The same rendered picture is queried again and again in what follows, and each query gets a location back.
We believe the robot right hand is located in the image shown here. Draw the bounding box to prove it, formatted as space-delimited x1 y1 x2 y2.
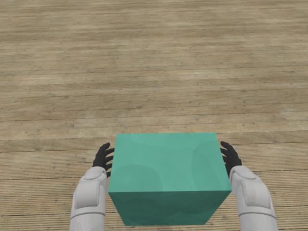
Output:
220 141 242 178

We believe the carton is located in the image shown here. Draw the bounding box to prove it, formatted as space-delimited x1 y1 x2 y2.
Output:
108 132 232 226

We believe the robot left hand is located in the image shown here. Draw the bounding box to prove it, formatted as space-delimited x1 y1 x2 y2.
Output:
92 142 115 177

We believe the left robot forearm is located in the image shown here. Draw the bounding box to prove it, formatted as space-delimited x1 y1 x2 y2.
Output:
69 167 108 231

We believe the right robot forearm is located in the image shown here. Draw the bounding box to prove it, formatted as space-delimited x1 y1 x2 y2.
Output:
229 166 279 231

